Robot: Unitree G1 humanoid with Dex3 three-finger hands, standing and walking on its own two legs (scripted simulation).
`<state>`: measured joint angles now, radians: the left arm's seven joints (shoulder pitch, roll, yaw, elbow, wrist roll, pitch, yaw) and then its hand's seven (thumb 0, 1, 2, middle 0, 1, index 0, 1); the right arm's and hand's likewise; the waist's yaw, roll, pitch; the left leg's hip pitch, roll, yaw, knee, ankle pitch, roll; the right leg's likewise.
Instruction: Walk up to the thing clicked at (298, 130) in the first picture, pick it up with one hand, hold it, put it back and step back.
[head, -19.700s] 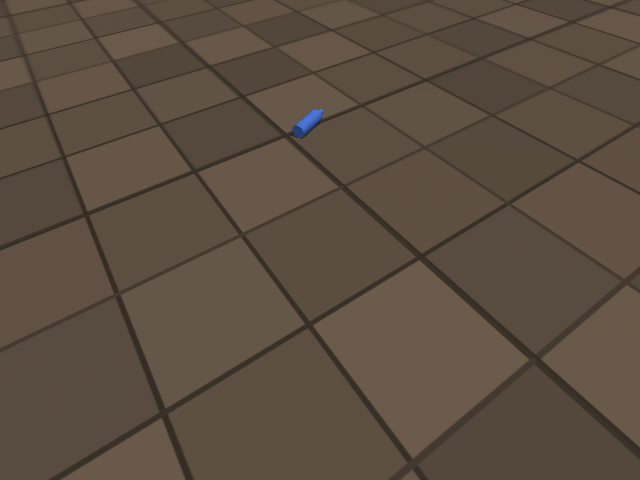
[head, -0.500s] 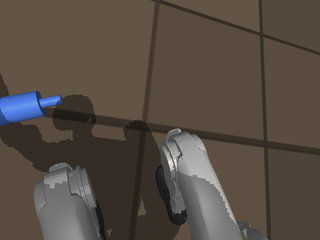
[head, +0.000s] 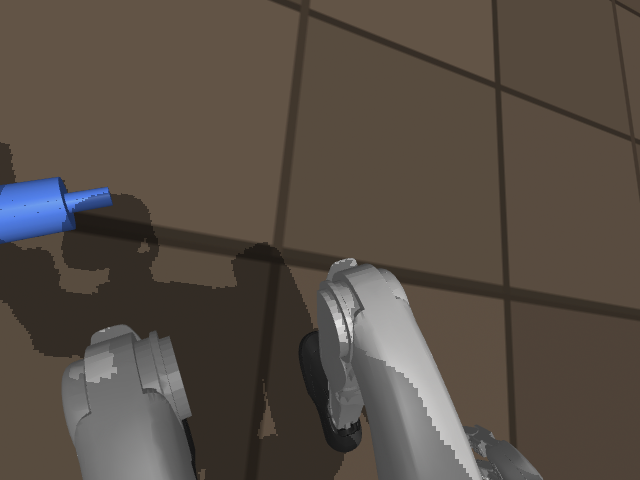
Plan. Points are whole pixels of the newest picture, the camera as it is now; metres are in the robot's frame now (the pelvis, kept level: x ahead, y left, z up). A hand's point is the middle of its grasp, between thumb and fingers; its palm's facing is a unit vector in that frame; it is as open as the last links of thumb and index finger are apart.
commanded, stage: rest palm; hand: left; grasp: from above
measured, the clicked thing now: (10, 213) +0.50 +0.30 -0.28
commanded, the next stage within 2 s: close in 0.84 s
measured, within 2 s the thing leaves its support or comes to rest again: neither
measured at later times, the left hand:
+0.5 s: hand out of the picture +0.49 +0.31 -0.24, palm faces -0.44 -0.09 -0.89, open 14.3 cm
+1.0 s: hand out of the picture +0.47 +0.31 -0.25, palm faces -0.45 -0.10 -0.89, open 14.0 cm
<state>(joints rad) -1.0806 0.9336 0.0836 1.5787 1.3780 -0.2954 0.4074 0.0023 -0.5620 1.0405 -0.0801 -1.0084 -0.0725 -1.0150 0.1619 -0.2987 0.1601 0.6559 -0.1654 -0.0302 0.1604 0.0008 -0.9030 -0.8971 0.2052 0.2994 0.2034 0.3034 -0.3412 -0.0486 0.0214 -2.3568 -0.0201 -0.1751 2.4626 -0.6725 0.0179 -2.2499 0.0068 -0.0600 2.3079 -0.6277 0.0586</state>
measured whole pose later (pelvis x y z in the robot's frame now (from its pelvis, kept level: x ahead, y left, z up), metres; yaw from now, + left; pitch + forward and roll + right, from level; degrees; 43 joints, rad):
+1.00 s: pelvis +0.00 +0.00 -0.02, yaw -4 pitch +27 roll -15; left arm -1.04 1.07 0.12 1.68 1.40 -0.34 0.53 0.00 -0.52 1.07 -0.09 -1.02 -0.07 -1.03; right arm 0.14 -0.32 0.27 0.63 -0.24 -0.13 0.21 0.00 -0.90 -0.90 0.21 0.30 0.20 0.30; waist -0.39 -0.14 0.13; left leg -2.35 -0.01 -0.25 2.57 -0.72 0.01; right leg -2.23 0.04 -0.12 2.36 -0.63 0.07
